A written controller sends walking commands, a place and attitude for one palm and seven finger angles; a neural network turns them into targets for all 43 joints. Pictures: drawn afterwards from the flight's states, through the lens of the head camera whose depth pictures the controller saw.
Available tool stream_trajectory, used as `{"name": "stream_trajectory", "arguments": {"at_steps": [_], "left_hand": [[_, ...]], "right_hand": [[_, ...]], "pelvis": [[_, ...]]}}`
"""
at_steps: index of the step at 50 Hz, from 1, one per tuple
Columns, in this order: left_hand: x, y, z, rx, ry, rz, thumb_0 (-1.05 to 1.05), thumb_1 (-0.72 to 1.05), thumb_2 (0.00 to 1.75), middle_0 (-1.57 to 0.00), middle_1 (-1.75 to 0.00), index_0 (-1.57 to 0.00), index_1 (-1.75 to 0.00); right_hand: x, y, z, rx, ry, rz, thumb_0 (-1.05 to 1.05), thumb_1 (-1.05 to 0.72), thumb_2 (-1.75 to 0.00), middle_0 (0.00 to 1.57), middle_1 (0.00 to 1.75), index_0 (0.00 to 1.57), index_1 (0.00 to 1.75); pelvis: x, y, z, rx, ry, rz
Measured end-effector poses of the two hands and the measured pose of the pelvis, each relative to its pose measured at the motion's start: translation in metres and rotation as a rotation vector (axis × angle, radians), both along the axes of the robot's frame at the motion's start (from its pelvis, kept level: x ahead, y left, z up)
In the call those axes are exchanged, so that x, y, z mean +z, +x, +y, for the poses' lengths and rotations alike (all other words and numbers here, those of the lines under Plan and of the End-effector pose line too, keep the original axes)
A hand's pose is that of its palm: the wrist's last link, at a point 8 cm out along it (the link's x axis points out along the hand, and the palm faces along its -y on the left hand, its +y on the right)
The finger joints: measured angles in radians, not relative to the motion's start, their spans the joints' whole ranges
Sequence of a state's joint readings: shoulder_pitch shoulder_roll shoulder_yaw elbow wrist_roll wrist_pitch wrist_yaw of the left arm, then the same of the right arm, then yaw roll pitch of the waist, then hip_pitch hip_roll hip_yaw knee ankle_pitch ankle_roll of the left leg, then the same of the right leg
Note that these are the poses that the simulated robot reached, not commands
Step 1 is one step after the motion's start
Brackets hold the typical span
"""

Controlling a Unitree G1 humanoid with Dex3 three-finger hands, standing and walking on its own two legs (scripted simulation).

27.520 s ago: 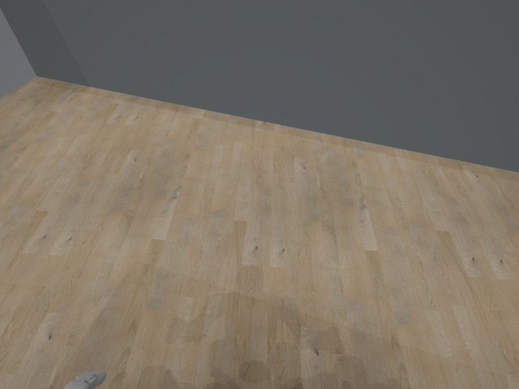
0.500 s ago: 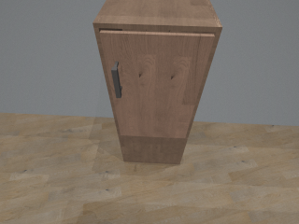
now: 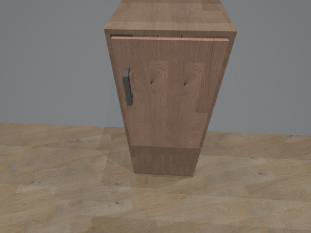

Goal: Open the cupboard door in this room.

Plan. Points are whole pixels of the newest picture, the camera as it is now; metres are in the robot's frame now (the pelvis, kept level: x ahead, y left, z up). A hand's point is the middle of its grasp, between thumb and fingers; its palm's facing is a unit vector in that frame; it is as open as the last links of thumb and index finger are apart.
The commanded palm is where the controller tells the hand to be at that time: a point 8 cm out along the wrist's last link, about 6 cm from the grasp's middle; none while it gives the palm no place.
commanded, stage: look again from close up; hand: left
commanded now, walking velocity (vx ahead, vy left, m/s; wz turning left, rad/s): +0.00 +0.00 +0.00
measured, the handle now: (128, 87) +0.59 +0.14 +0.04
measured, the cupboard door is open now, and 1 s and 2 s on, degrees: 0 0 0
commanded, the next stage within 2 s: shuffle to correct the standing spot in 0.22 s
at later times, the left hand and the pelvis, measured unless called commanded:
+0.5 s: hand out of the picture +0.01 +0.17 -0.18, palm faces -0.01 -0.98 -0.19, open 7.4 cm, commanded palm none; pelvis +0.02 +0.00 +0.00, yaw -1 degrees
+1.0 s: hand out of the picture +0.03 +0.12 -0.17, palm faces +0.05 -0.98 -0.19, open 7.4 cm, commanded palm none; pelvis +0.06 -0.04 +0.00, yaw -2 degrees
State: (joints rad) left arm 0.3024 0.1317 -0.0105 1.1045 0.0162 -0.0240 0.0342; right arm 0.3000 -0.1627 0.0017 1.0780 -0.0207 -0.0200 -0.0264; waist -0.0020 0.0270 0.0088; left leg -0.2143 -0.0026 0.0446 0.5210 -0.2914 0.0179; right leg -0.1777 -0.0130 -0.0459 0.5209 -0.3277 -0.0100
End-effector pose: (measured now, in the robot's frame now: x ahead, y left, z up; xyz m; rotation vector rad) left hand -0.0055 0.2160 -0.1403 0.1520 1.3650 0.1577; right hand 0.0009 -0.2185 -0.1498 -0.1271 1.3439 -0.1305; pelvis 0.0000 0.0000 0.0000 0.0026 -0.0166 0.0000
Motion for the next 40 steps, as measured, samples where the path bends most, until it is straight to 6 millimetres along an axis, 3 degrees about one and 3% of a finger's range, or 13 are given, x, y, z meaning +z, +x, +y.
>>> {"name": "stream_trajectory", "arguments": {"at_steps": [9, 23, 28, 34, 40], "left_hand": [[0.001, 0.016, 0.012, -0.016, 0.008, -0.024, 0.0, 0.91, 0.9, -0.19, -0.3, -0.2, -0.3], [-0.005, 0.016, 0.009, -0.023, -0.011, 0.029, 0.0, 0.91, 0.9, -0.19, -0.3, -0.2, -0.3], [-0.008, 0.017, 0.0, -0.039, -0.008, 0.077, 0.0, 0.91, 0.9, -0.19, -0.3, -0.2, -0.3], [-0.003, 0.033, -0.023, -0.013, 0.012, 0.055, 0.0, 0.91, 0.9, -0.19, -0.3, -0.2, -0.3], [0.002, 0.031, -0.051, 0.009, -0.001, 0.064, 0.0, 0.91, 0.9, -0.19, -0.3, -0.2, -0.3]], "right_hand": [[0.005, 0.008, 0.0, 0.008, -0.017, -0.006, 0.01, -0.93, -0.9, 0.2, 0.29, 0.2, 0.3], [0.006, 0.013, -0.002, -0.002, -0.025, 0.018, 0.01, -0.92, -0.9, 0.2, 0.3, 0.2, 0.3], [0.0, 0.011, -0.012, -0.038, -0.018, 0.035, 0.0, -0.91, -0.9, 0.2, 0.3, 0.2, 0.3], [-0.009, 0.01, -0.036, -0.047, -0.007, 0.103, 0.0, -0.91, -0.9, 0.2, 0.3, 0.2, 0.3], [-0.001, 0.051, -0.053, -0.021, -0.012, 0.075, 0.01, -0.91, -0.9, 0.2, 0.29, 0.2, 0.3]], "pelvis": [[0.002, 0.003, 0.003, -0.008, 0.005, 0.005], [0.0, 0.012, 0.001, -0.017, 0.011, 0.016], [-0.005, 0.02, -0.012, -0.038, 0.027, 0.032], [-0.008, 0.038, -0.037, -0.02, 0.014, 0.048], [0.0, 0.05, -0.049, -0.02, 0.032, 0.044]]}}
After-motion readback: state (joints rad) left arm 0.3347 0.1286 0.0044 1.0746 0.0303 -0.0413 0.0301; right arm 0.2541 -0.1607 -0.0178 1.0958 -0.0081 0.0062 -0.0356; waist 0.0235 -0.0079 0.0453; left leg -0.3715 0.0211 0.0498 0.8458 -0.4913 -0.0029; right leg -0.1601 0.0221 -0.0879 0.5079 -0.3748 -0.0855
